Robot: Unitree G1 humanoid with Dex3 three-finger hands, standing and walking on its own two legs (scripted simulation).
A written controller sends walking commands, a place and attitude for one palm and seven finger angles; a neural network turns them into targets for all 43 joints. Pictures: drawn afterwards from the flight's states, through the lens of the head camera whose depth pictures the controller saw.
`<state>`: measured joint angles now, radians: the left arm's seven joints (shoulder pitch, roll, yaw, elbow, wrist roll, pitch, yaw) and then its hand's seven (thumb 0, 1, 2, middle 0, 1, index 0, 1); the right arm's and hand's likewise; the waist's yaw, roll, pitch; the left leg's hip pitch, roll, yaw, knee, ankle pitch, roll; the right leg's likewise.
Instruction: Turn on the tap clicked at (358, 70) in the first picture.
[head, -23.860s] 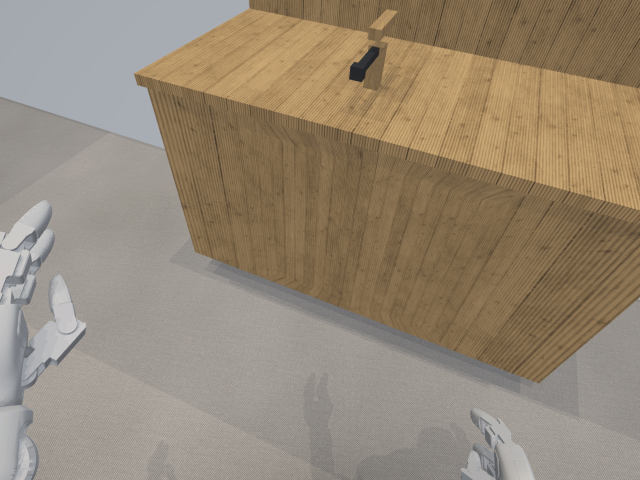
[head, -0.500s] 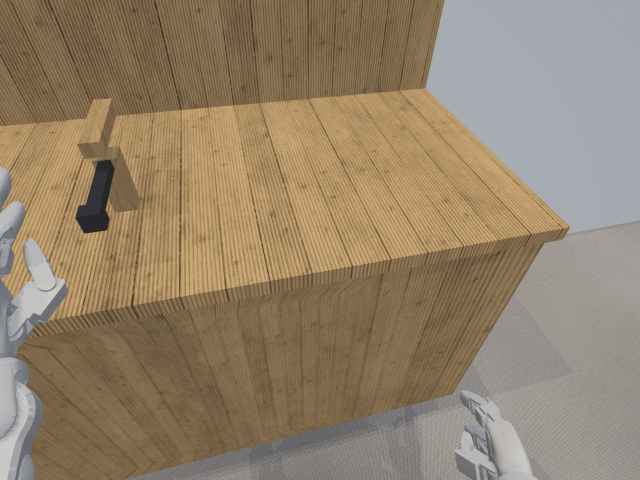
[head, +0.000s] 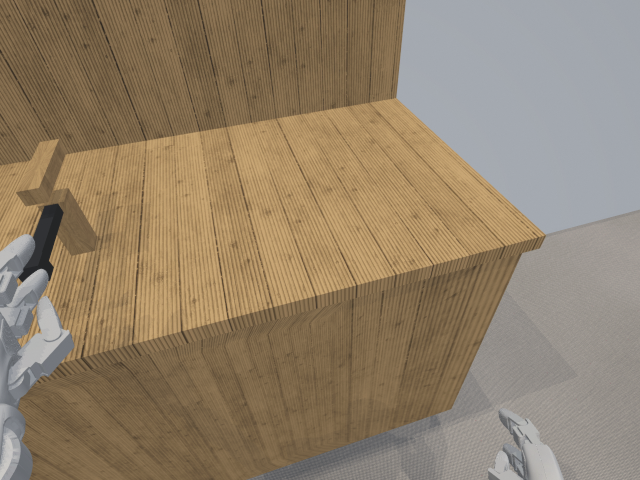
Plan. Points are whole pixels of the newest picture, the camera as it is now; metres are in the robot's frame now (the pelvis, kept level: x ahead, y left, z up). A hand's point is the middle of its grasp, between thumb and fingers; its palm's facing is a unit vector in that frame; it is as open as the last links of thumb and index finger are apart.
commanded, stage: turn the palm inward beside the body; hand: left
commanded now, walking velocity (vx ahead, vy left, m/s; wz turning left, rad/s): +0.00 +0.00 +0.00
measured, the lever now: (34, 269) +0.30 +0.40 +0.13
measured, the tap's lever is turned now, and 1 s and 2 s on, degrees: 0 0 0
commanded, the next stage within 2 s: reach beside the lever's end, fingers flat in 1.24 s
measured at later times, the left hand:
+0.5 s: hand (44, 369) +0.15 +0.26 +0.18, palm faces +0.52 -0.84 -0.14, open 7.4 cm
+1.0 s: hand (52, 349) +0.17 +0.26 +0.18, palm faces +0.54 -0.84 -0.11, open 7.4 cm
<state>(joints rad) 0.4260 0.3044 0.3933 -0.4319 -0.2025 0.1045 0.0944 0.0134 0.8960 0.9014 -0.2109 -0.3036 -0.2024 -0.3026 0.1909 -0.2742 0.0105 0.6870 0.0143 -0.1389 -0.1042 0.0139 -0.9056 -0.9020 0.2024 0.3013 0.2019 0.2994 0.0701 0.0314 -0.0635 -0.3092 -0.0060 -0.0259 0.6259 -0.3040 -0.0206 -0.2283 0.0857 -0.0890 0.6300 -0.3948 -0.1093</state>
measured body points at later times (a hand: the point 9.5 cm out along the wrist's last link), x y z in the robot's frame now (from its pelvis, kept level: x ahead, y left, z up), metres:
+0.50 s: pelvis -0.04 +0.02 +0.00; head -0.08 -0.01 +0.45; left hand +0.12 +0.30 +0.19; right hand +0.19 -0.18 -0.06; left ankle +0.02 +0.15 -0.72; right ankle -0.04 -0.02 -0.72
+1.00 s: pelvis -0.01 +0.03 +0.01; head -0.06 +0.00 +0.45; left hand +0.14 +0.31 +0.19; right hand +0.22 -0.16 -0.05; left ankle +0.02 +0.15 -0.72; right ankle -0.04 -0.02 -0.72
